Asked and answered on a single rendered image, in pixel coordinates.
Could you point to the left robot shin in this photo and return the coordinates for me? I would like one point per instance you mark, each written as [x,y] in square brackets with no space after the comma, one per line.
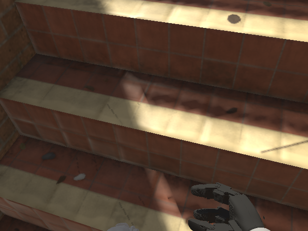
[122,223]

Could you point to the robot right hand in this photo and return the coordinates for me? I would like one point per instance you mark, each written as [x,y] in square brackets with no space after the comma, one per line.
[242,215]

